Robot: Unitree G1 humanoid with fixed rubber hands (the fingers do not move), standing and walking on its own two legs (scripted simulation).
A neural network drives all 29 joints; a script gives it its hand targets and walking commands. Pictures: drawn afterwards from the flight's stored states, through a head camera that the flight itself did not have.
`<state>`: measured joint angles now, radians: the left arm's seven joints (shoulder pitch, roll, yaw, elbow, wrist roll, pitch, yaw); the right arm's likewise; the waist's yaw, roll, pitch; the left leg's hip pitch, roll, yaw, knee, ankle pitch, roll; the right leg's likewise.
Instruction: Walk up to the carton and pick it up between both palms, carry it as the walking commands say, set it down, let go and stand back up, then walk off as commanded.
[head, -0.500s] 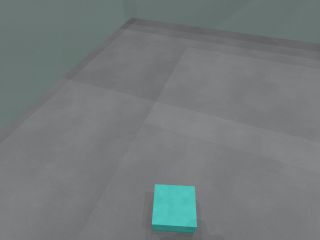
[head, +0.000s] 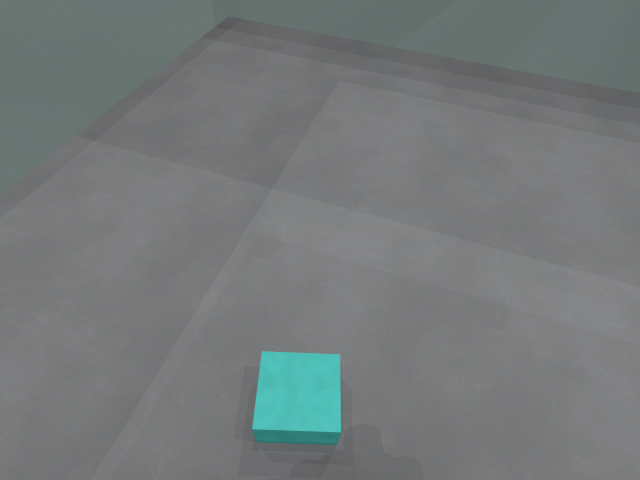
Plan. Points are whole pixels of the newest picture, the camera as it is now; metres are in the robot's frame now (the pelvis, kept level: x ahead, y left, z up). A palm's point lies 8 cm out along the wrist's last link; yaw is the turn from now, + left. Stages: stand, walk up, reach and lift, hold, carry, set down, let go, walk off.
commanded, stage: walk up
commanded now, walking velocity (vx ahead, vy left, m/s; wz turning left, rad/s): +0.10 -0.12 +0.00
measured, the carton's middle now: (299, 397) +0.44 +0.04 -0.69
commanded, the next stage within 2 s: stand in 1.54 s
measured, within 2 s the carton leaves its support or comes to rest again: neither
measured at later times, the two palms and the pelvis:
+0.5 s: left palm out of the picture +0.01 +0.19 -0.12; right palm out of the picture +0.11 -0.27 -0.13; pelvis +0.03 -0.04 +0.01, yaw +3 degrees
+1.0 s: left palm out of the picture +0.02 +0.28 -0.14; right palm out of the picture +0.08 -0.19 -0.12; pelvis +0.04 +0.05 +0.01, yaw +0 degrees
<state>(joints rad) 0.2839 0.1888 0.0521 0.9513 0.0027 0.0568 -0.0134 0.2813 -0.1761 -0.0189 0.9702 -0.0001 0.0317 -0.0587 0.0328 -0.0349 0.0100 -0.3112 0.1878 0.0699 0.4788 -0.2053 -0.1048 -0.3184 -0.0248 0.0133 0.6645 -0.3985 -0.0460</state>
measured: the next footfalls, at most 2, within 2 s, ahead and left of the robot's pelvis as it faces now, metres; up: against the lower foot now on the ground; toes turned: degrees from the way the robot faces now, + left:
right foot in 0.02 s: +0.02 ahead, -0.13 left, +0.00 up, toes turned +0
left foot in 0.36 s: +0.05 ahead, +0.08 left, +0.00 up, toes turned +6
